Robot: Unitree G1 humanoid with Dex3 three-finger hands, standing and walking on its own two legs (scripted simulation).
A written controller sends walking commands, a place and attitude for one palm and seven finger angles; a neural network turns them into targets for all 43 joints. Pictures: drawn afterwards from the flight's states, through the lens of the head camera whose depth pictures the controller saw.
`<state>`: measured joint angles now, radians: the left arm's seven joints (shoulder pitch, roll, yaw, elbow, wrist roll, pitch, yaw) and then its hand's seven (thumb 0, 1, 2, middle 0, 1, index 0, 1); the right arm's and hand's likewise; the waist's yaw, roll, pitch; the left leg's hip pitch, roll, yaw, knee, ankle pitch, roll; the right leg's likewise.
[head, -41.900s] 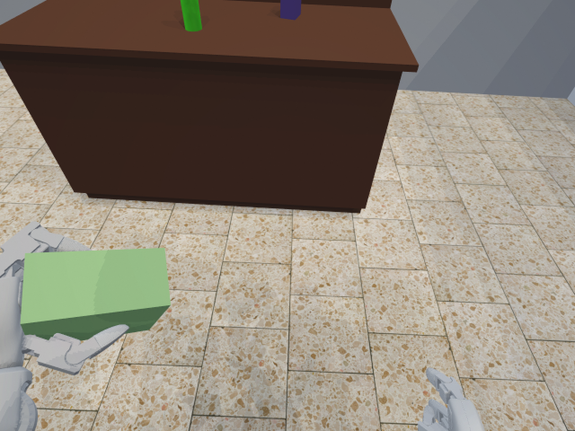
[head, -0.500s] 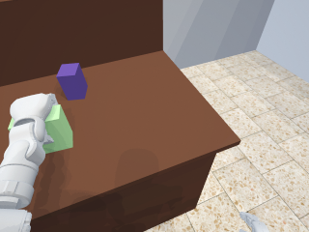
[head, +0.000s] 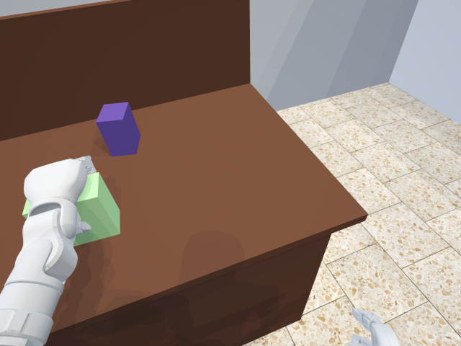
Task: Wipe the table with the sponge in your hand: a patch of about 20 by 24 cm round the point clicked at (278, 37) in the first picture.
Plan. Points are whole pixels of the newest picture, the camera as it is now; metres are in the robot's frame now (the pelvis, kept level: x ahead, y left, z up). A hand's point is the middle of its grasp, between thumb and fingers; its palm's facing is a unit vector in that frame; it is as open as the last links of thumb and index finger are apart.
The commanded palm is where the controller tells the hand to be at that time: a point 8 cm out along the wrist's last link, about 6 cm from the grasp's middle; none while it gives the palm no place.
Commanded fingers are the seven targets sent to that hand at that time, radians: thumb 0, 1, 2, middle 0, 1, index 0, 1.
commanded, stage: wipe back along the first lane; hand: left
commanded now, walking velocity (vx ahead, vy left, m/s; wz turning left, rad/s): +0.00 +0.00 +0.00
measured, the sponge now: (82, 218) +0.32 +0.32 +0.06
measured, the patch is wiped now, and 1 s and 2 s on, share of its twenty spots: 0.90 0.95 0.95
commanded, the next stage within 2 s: lift the sponge slowly off the table in 0.60 s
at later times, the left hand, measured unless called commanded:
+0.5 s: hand (70, 228) +0.26 +0.29 +0.11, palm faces +0.10 -0.06 -0.99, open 10.3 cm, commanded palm +0.22 +0.27 +0.14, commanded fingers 0.00 0.10 1.30 -1.20 -1.60 -1.20 -1.60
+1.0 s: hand (75, 239) +0.24 +0.27 +0.11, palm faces +0.06 -0.06 -1.00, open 10.3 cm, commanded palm +0.21 +0.26 +0.16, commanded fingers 0.00 0.10 1.30 -1.20 -1.60 -1.20 -1.60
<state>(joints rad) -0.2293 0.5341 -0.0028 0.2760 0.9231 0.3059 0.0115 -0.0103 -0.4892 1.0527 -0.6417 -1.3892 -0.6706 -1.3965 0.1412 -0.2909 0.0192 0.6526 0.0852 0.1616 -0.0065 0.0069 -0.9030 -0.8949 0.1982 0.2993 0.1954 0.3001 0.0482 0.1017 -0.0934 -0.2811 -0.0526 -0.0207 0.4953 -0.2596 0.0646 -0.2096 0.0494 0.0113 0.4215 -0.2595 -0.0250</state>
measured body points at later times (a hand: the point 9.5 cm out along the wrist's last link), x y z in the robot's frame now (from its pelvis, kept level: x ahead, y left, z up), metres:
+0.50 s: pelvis +0.01 +0.00 +0.00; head -0.01 -0.04 +0.45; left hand +0.25 +0.29 +0.16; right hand +0.24 -0.21 -0.09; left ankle +0.00 +0.08 -0.74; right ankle -0.03 -0.11 -0.74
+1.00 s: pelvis -0.02 -0.02 +0.00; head -0.04 -0.06 +0.45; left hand +0.24 +0.27 +0.16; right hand +0.21 -0.23 -0.09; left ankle -0.01 +0.08 -0.74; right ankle -0.03 -0.11 -0.74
